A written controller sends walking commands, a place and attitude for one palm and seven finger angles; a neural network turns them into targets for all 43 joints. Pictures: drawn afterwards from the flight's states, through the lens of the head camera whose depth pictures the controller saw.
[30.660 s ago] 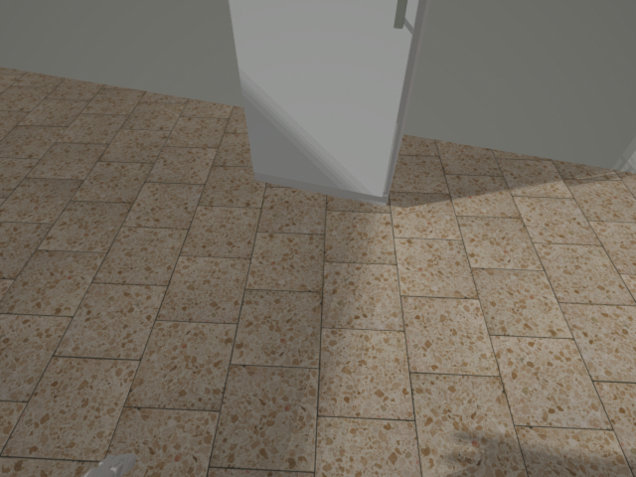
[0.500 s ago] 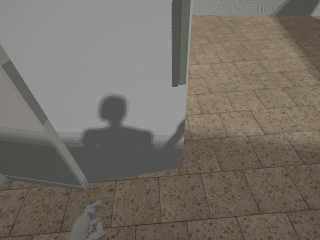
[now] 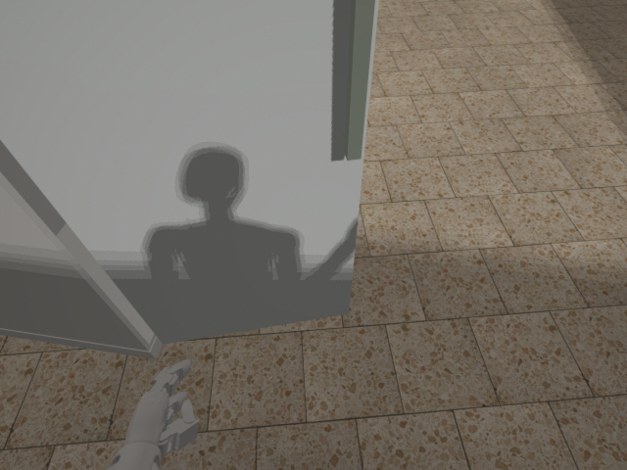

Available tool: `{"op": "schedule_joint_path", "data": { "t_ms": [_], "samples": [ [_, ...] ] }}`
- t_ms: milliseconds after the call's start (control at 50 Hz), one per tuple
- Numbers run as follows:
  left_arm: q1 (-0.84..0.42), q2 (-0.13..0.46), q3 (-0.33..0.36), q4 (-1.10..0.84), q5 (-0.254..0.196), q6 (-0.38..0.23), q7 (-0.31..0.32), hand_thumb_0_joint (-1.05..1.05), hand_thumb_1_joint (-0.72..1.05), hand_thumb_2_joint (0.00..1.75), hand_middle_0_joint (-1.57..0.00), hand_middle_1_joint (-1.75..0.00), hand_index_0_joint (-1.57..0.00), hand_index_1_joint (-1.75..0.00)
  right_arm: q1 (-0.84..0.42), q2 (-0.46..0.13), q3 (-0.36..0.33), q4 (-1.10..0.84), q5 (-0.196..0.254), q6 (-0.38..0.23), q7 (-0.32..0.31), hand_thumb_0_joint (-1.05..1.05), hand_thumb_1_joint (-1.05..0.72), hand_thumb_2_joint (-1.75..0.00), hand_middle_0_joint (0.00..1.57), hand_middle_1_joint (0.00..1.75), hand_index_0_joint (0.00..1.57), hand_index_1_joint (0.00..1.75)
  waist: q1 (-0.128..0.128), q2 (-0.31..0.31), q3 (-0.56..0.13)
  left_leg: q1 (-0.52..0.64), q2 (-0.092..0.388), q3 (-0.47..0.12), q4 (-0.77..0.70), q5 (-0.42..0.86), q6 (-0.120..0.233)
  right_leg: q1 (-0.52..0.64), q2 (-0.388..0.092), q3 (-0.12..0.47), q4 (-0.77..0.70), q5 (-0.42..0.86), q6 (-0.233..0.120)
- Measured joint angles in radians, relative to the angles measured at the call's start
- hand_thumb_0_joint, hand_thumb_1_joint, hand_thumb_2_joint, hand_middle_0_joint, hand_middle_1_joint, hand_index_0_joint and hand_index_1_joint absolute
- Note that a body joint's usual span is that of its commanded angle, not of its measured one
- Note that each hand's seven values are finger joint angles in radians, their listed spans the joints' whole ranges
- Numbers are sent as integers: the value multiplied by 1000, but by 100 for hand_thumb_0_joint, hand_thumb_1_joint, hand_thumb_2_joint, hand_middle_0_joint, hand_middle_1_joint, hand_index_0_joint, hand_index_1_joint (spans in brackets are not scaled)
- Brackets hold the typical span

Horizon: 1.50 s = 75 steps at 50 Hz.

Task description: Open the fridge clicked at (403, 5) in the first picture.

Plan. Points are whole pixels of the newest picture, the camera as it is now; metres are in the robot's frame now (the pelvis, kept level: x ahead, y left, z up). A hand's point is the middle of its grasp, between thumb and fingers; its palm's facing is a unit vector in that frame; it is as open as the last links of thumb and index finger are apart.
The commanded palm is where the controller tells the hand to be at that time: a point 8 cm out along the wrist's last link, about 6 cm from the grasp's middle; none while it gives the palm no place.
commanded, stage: stop stepping back and stand still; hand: right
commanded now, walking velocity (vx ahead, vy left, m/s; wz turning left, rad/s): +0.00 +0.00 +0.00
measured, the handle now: (354, 63) +0.64 -0.03 +0.20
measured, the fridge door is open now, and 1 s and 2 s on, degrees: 71 71 71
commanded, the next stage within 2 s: let the arm hang, fingers relaxed in 0.02 s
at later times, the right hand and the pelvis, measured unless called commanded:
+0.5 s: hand out of the picture -0.01 -0.17 -0.18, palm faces +0.06 +0.99 -0.16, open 6.9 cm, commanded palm none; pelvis -0.02 +0.00 +0.00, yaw -2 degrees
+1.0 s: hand out of the picture -0.01 -0.16 -0.18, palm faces +0.06 +0.98 -0.17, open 7.3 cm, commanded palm none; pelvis -0.01 +0.00 +0.00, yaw -1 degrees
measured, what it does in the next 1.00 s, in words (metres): stands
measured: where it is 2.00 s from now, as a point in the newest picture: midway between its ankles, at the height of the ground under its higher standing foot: outside the picture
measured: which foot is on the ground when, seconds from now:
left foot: down 0.00-1.00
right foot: down 0.00-1.00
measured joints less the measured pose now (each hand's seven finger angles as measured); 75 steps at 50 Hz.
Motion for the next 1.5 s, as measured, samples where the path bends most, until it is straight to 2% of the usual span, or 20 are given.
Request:
{"op": "schedule_joint_path", "data": {
  "t_ms": [120, 140, 160, 200, 260, 300, 340, 400, 420, 520, 680, 880, 980, 1500],
  "samples": [
    [-3, 2, -1, -5, -4, 15, 7, 1, 90, 90, -20, -30, -21, -30, -2, -1, -11, 20, 11, 0, -2, 1, -89, -90, 21, 30, 21, 30, -11, -13, -11, 3, -2, 2, -14, 7, 1, 0, -1, 2, -9, 5, 1],
    [-4, 13, 4, 19, -7, -6, -11, 1, 90, 90, -20, -30, -20, -30, -32, -2, 13, 74, -4, -10, 11, 1, -89, -90, 21, 30, 21, 30, -13, -23, -23, -13, 1, 11, 0, 5, 0, -19, 1, 9, 5, 4, 0],
    [-11, 33, 12, 54, -6, -16, -33, 1, 90, 90, -20, -30, -20, -30, -83, -3, 57, 168, -21, 4, 36, 1, -89, -90, 21, 30, 21, 30, -19, -37, -37, -34, 7, 19, 24, -5, -1, -42, 7, 15, 27, 0, -2],
    [-32, 70, 20, 125, 2, 11, -60, 1, 90, 90, -20, -30, -21, -30, -189, 23, 158, 410, -46, 84, 78, 0, -89, -90, 20, 30, 20, 30, -26, -65, -65, -70, 20, 29, 77, -31, -6, -79, 20, 24, 70, -14, -8],
    [-49, 90, 21, 199, 20, 65, -72, 0, 90, 90, -20, -30, -21, -30, -290, 92, 270, 797, -62, 208, 108, 0, -90, -90, 20, 30, 20, 30, -13, -81, -85, -99, 33, 32, 135, -61, -11, -102, 33, 25, 109, -30, -15],
    [-42, 80, 17, 228, 30, 88, -72, 1, 90, 90, -20, -30, -21, -30, -315, 139, 326, 1011, -65, 261, 117, 0, -90, -90, 20, 30, 19, 30, 3, -67, -77, -101, 35, 28, 149, -66, -10, -98, 35, 21, 113, -32, -15],
    [-23, 63, 9, 256, 37, 104, -70, 0, 90, 90, -20, -30, -20, -30, -316, 188, 374, 1179, -63, 290, 123, 1, -91, -90, 19, 30, 19, 29, 15, -43, -59, -92, 33, 24, 141, -61, -8, -84, 33, 18, 100, -25, -12],
    [20, 33, -4, 310, 39, 119, -63, 0, 90, 90, -20, -30, -20, -30, -295, 255, 412, 1356, -53, 296, 121, 1, -93, -90, 20, 30, 19, 29, 20, -6, -27, -68, 24, 26, 100, -37, -3, -64, 24, 21, 68, -8, -8],
    [39, 20, -6, 332, 38, 122, -60, 0, 90, 90, -20, -30, -20, -30, -292, 257, 394, 1392, -48, 289, 104, 0, -97, -90, 20, 30, 20, 30, 16, 4, -18, -60, 20, 31, 82, -28, 0, -61, 20, 26, 58, -1, -5],
    [118, -20, -5, 432, 37, 143, -46, 0, 91, 90, -20, -30, -20, -30, -255, 232, 394, 1523, -46, 267, 114, -1, -100, -90, 21, 30, 20, 30, -4, 5, 7, -29, 6, 48, 5, 13, 8, -54, 7, 44, 25, 21, 1],
    [178, -57, 2, 506, 29, 140, -35, 0, 91, 90, -20, -30, -20, -30, -210, 241, 400, 1639, -42, 253, 107, 0, -94, -90, 20, 30, 20, 30, -3, -30, 11, -10, 13, 39, -26, 26, 0, -30, 15, 35, -11, 33, -8],
    [149, -90, 2, 521, 28, 124, -31, 0, 90, 90, -20, -30, -20, -30, -252, 287, 402, 1649, -44, 236, 98, 0, -91, -90, 20, 30, 20, 30, -1, -46, -16, -5, 26, 23, -15, 15, -6, -3, 26, 19, -39, 39, -13],
    [134, -80, 7, 529, 32, 122, -27, 2, 92, 90, -20, -30, -20, -30, -280, 308, 404, 1637, -49, 230, 94, 0, -91, -90, 20, 30, 20, 30, 0, -44, -29, -3, 27, 19, -9, 8, -5, 4, 27, 16, -42, 35, -12],
    [103, -64, 6, 543, 28, 115, -24, 0, 91, 90, -20, -30, -20, -30, -291, 300, 401, 1651, -41, 224, 97, 0, -91, -90, 20, 30, 20, 30, 3, -34, -6, 40, 8, 20, -43, 5, 10, 43, 8, 19, -63, 24, 5]
  ]
}}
